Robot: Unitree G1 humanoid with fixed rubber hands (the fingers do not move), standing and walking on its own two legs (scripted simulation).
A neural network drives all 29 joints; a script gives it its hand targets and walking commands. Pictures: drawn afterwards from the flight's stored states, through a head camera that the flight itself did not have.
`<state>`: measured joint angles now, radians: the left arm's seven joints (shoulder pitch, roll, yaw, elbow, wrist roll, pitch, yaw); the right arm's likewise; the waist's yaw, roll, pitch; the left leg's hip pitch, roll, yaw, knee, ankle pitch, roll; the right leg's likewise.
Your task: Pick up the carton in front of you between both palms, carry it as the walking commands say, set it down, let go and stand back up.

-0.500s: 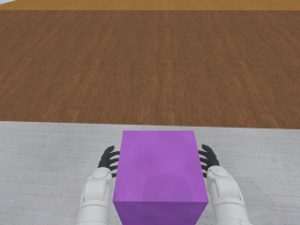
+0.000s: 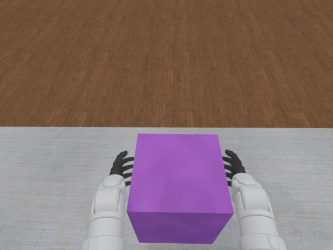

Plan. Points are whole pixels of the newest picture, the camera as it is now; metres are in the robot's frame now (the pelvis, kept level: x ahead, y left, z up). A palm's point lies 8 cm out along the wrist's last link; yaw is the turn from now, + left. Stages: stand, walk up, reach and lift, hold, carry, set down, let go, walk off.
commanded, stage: reach and lift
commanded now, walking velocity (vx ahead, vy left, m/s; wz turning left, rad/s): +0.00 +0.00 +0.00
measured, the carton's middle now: (176, 191) +0.31 -0.01 -0.04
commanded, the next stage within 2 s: hold in 0.44 s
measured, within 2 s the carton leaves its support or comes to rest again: neither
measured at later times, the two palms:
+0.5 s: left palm (112, 182) +0.29 +0.15 +0.04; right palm (236, 180) +0.29 -0.15 +0.04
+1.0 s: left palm (110, 188) +0.27 +0.15 +0.05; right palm (240, 181) +0.28 -0.15 +0.05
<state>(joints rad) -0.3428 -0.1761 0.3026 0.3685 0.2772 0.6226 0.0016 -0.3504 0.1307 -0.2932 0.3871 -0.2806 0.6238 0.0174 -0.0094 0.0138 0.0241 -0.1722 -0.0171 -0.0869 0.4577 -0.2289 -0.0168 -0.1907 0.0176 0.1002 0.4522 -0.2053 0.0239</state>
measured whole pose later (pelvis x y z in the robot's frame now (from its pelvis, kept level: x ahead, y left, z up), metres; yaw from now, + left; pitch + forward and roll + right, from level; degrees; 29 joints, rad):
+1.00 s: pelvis -0.02 +0.00 +0.00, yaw +1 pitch -9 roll +0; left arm -0.33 -0.16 0.28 0.32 0.28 0.72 -0.02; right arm -0.35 0.14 -0.28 0.31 -0.29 0.75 0.01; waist 0.01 0.02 0.05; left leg -0.09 -0.01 -0.10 0.45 -0.21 -0.02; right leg -0.10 0.02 0.09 0.44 -0.19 0.02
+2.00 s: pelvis +0.03 +0.02 -0.01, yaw +2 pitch +1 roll +0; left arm -0.12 -0.13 0.11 -0.10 0.17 0.91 0.04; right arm -0.14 0.13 -0.12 -0.06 -0.16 0.89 -0.04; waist -0.01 -0.02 -0.14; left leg -0.26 -0.01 0.02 0.54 -0.29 0.02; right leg -0.27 -0.03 0.06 0.57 -0.36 0.02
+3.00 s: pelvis +0.56 +0.06 +0.01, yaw +1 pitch +5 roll +0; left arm 0.15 -0.14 0.04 -0.51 0.02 1.09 0.13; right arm 0.12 0.14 -0.03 -0.48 0.00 1.10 -0.16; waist -0.05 0.00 -0.11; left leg -0.19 0.05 0.25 0.31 -0.21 0.02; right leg -0.55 -0.12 -0.13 0.77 -0.26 0.00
